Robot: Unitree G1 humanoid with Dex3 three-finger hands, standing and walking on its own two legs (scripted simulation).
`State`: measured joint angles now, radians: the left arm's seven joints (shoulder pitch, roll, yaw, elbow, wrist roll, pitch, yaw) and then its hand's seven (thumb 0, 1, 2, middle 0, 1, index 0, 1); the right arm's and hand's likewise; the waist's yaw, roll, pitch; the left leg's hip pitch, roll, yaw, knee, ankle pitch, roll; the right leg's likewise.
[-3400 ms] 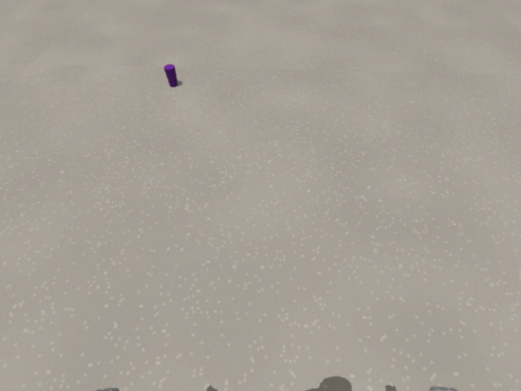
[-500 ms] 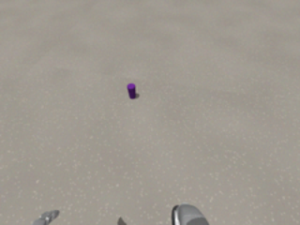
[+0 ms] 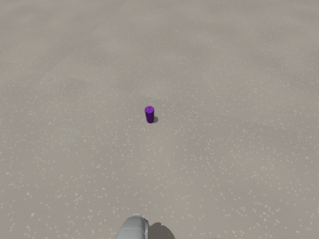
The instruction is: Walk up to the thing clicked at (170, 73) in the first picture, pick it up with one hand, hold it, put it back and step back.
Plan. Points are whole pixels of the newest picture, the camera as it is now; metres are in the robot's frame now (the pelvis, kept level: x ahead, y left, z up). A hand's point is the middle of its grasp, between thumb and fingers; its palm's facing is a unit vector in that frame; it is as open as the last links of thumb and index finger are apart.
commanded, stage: walk up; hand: left
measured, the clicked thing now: (149, 115) +1.01 +0.15 -0.70
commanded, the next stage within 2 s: none
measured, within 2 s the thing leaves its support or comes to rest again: neither
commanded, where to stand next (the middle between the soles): +0.65 -0.02 m, yaw +0 degrees
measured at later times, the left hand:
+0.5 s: hand (90, 178) +0.29 +0.26 -0.13, palm faces -0.07 -0.92 -0.38, open 7.4 cm
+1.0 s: hand (99, 154) +0.38 +0.26 -0.15, palm faces +0.02 -0.93 -0.37, open 7.4 cm
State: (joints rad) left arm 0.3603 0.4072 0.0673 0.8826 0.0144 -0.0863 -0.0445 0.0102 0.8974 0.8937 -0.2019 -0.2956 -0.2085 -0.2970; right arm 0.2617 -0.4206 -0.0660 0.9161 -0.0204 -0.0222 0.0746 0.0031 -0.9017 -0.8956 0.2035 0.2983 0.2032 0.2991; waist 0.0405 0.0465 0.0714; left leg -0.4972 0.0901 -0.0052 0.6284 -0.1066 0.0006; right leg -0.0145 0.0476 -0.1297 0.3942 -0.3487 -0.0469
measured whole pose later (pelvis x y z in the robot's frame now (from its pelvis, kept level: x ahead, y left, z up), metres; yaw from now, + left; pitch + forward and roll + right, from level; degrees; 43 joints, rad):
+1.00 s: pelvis +0.38 -0.02 -0.01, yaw +2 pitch -2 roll -2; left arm 0.38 0.42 0.05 0.86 0.01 -0.08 -0.04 0.01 0.90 0.89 -0.20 -0.30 -0.21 -0.30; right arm 0.27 -0.41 -0.07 0.89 -0.02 -0.04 0.07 0.00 -0.90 -0.90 0.20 0.30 0.20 0.30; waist 0.04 0.01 0.06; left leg -0.39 0.07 0.02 0.58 -0.17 0.02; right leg -0.12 -0.04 -0.12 0.56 -0.39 0.00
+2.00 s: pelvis +0.54 -0.03 -0.01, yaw +0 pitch -3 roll -1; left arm 0.18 0.38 0.01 0.97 -0.01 -0.02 0.00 0.01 0.90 0.89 -0.20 -0.30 -0.21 -0.30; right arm 0.17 -0.36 -0.02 0.99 -0.01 0.02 0.02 0.00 -0.90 -0.90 0.21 0.30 0.21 0.30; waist 0.01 -0.01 0.09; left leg -0.33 0.04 -0.01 0.65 -0.26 -0.01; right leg -0.31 -0.02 -0.05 0.64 -0.31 -0.01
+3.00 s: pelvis +0.58 -0.03 +0.01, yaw +1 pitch -2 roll +0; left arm 0.08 0.35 0.01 1.16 0.01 -0.02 -0.01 0.01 0.90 0.89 -0.20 -0.30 -0.21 -0.30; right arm 0.10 -0.35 -0.01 1.16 0.00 0.01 0.01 0.00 -0.90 -0.90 0.20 0.30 0.20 0.30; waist 0.00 0.01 0.05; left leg -0.16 0.01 -0.01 0.35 -0.15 -0.01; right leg -0.13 -0.05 -0.05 0.33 -0.16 0.03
